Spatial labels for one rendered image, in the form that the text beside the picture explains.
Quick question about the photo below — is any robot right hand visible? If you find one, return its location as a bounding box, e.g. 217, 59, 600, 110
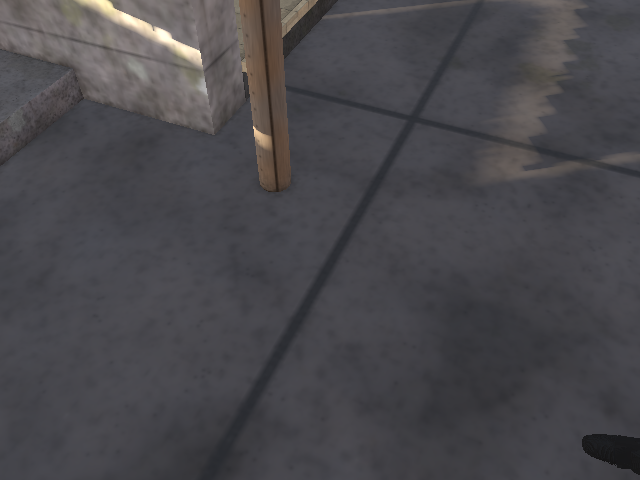
582, 434, 640, 475

